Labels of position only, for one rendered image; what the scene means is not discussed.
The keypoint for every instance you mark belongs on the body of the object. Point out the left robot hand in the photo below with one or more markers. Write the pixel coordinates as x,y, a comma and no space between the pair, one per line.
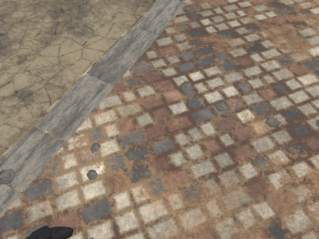
45,232

